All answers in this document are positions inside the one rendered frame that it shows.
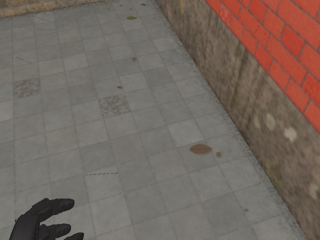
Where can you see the robot left hand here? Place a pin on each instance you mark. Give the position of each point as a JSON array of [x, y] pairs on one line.
[[27, 226]]

